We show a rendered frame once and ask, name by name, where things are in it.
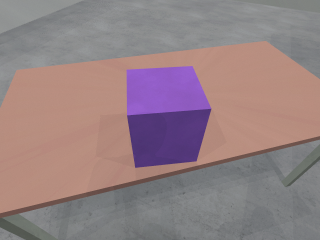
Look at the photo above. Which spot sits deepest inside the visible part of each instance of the carton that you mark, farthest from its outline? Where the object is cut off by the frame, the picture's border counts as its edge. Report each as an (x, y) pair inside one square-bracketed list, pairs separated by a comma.
[(167, 113)]

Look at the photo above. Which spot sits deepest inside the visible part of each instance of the table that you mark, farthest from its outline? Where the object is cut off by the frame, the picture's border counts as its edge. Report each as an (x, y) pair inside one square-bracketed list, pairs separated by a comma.
[(64, 132)]

